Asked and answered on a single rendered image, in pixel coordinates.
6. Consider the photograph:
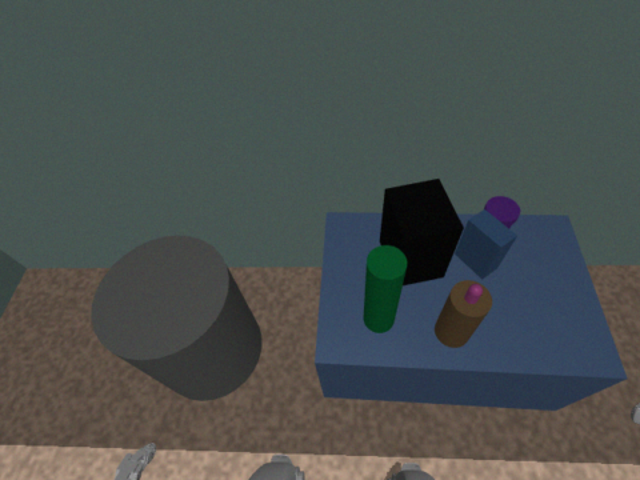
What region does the left robot hand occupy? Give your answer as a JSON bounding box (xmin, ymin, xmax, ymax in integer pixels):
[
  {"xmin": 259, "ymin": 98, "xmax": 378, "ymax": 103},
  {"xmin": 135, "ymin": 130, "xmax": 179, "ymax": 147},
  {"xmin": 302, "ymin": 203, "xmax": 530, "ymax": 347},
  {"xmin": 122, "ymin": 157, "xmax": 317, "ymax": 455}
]
[{"xmin": 114, "ymin": 443, "xmax": 156, "ymax": 480}]

